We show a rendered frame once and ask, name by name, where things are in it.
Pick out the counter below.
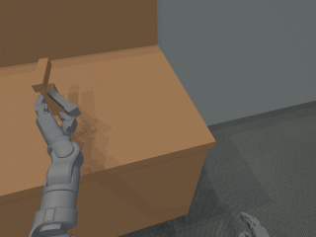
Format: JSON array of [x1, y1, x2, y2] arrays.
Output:
[[0, 0, 216, 237]]

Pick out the robot right hand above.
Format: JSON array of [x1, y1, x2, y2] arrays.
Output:
[[239, 212, 270, 237]]

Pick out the robot left forearm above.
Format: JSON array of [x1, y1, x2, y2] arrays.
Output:
[[29, 135, 84, 237]]

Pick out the robot left hand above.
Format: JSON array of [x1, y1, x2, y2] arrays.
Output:
[[34, 95, 78, 145]]

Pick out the tap lever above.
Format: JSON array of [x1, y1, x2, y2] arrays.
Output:
[[46, 89, 81, 118]]

